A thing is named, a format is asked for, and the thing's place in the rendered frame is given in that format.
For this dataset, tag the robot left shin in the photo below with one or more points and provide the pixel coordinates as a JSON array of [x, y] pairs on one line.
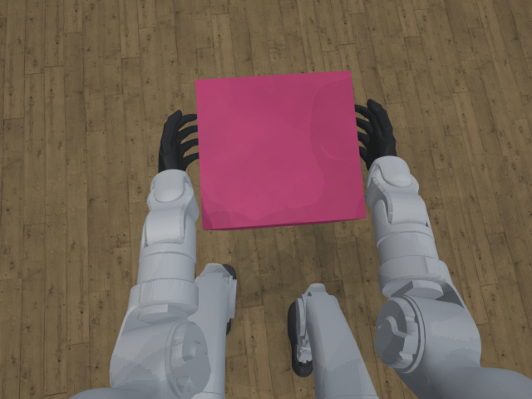
[[217, 268]]

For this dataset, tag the robot right shin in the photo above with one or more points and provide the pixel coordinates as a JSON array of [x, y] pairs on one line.
[[304, 349]]

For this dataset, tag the robot shin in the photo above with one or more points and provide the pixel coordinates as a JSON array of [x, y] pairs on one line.
[[217, 268], [304, 349]]

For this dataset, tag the carton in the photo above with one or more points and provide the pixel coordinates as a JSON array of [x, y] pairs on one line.
[[278, 150]]

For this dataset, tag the robot left hand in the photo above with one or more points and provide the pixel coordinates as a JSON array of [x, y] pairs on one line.
[[171, 150]]

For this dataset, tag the left robot forearm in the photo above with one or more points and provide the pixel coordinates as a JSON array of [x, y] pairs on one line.
[[165, 289]]

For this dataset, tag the right robot upper arm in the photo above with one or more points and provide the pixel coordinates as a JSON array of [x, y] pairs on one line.
[[434, 347]]

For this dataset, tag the robot right hand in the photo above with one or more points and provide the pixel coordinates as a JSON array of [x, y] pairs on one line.
[[379, 140]]

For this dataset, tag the left robot upper arm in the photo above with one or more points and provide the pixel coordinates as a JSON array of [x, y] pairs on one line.
[[161, 361]]

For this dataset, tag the right robot forearm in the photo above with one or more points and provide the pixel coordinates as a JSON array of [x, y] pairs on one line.
[[409, 261]]

